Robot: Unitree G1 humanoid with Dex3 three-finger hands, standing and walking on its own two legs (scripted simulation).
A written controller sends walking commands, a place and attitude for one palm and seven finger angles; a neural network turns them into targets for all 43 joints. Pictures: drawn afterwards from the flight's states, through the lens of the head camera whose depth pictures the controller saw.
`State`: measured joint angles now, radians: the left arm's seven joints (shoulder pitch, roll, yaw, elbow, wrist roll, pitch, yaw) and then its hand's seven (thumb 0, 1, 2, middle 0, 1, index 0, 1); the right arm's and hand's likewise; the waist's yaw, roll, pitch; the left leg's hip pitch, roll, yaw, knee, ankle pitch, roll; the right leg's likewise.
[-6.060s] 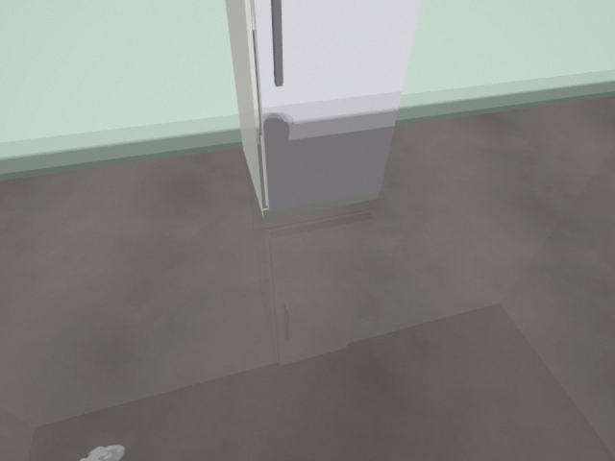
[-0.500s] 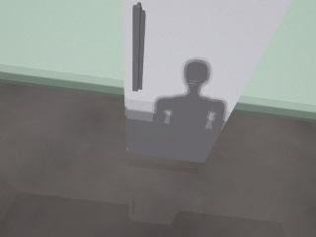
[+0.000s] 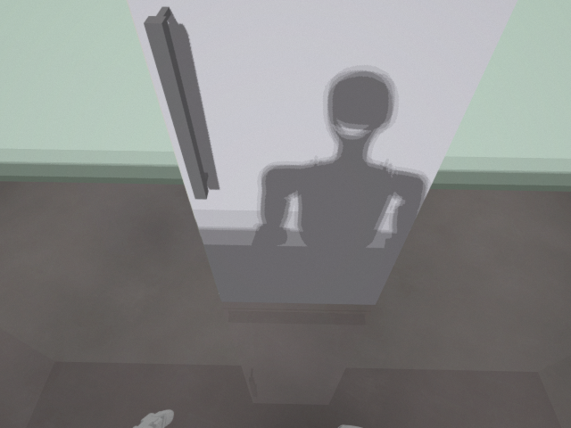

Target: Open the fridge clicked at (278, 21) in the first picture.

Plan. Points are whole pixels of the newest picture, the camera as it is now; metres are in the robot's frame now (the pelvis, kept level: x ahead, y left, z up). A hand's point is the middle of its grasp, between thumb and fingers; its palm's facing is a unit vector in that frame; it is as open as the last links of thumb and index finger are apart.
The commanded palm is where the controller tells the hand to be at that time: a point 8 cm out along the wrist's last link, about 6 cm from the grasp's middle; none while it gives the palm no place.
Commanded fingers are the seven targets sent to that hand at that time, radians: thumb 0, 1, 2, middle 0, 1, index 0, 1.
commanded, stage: take the last steps up to it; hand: left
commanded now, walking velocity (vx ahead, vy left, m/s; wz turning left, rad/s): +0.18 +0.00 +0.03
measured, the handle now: (186, 119) +0.57 +0.19 +0.12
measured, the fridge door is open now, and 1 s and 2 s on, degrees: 0 0 0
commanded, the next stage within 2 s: come to a stop and stand still in 0.08 s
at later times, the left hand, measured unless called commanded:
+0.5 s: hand out of the picture +0.09 +0.20 -0.16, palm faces +0.03 -0.98 -0.18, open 7.4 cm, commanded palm none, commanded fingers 0.00 0.90 0.90 -0.20 -0.30 -0.20 -0.30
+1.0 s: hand out of the picture +0.07 +0.15 -0.13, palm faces +0.06 -0.96 -0.26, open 7.3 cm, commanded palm none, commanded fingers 0.00 0.90 0.90 -0.20 -0.30 -0.20 -0.30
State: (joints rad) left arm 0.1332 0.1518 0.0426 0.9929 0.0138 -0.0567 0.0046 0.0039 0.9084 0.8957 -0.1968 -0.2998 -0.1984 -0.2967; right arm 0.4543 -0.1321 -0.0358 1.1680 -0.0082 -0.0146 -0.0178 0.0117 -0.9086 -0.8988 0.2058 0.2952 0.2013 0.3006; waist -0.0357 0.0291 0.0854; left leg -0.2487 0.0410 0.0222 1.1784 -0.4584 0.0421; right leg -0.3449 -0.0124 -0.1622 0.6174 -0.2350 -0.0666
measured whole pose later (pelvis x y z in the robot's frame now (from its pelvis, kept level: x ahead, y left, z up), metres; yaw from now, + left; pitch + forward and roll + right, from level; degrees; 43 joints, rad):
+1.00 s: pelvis +0.04 -0.03 +0.03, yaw -1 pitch +0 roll +2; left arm 0.27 0.14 0.04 1.02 0.03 0.00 0.03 0.01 0.92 0.90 -0.20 -0.30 -0.20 -0.30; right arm 0.29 -0.22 -0.06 1.06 -0.02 0.06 0.00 0.01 -0.91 -0.90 0.20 0.29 0.20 0.30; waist 0.03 0.02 0.03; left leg -0.33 0.02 0.03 0.83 -0.37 -0.05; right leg -0.23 -0.06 -0.06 0.42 -0.19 -0.02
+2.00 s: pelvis +0.04 +0.01 +0.01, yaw -1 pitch -2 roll +1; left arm 0.29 0.14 -0.01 1.12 0.02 -0.01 0.03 0.01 0.91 0.90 -0.20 -0.30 -0.20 -0.30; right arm 0.34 -0.16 0.01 1.06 -0.02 -0.02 -0.02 0.02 -0.92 -0.90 0.20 0.30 0.20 0.30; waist 0.00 0.06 0.00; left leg -0.14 0.00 0.06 0.49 -0.31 0.00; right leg -0.23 -0.08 -0.04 0.53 -0.26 0.03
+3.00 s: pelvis +0.05 -0.01 +0.01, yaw +0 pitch -1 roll +0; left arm 0.27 0.17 0.02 1.08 0.02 0.00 0.02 0.01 0.91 0.90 -0.20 -0.30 -0.20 -0.30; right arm 0.31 -0.16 0.01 1.10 -0.03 0.00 -0.02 0.01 -0.91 -0.90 0.20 0.29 0.20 0.30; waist 0.02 0.00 0.03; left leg -0.17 0.05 0.03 0.51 -0.32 -0.02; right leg -0.24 -0.03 -0.07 0.51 -0.26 0.00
